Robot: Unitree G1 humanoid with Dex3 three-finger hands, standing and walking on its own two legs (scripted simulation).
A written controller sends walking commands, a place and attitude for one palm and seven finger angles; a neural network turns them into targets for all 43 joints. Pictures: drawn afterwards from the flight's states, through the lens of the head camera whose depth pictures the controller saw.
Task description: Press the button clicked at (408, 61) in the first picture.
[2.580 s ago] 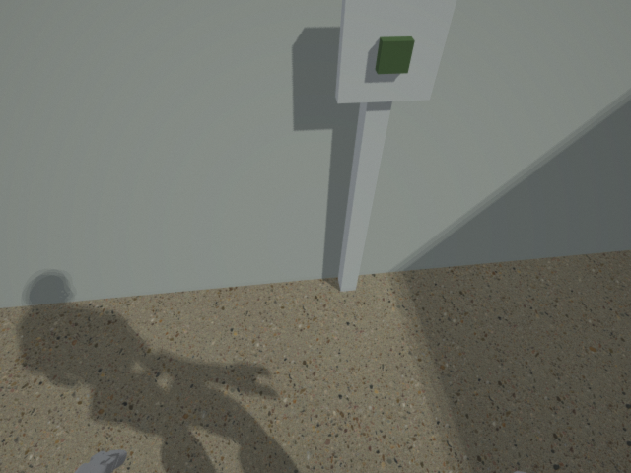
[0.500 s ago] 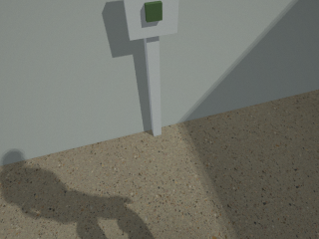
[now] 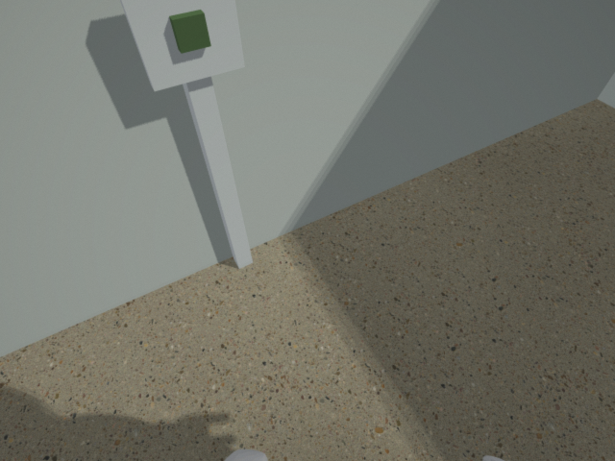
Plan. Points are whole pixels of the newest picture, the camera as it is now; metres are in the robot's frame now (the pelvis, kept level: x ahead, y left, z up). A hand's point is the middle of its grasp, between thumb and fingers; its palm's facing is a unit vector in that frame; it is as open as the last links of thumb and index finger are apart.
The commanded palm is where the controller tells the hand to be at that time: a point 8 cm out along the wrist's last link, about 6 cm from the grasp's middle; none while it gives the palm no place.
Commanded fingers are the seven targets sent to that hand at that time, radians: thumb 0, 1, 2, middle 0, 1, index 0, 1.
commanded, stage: walk to a spot facing it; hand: left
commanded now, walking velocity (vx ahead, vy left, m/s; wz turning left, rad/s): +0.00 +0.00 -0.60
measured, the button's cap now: (190, 31) +0.83 +0.33 +0.14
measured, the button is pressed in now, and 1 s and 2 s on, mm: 0 0 0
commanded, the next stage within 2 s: turn to face it in 1.80 s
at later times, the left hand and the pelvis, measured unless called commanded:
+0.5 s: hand out of the picture +0.10 +0.24 -0.17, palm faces -0.30 -0.93 -0.20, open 7.4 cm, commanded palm none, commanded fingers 0.00 0.90 0.90 -0.20 -0.30 -0.20 -0.30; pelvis -0.03 +0.06 +0.00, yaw -20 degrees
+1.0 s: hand (222, 457) +0.15 +0.15 -0.17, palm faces -0.54 -0.82 -0.19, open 7.4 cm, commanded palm none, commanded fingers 0.00 0.90 0.90 -0.20 -0.30 -0.20 -0.30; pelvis +0.04 -0.01 +0.00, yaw -36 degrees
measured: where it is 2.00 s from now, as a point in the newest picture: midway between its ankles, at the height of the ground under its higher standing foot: (414, 414)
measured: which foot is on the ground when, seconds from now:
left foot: up 0.00-0.16, down 0.18-0.64, up 0.66-1.00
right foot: down 0.00-0.16, up 0.18-0.64, down 0.66-1.00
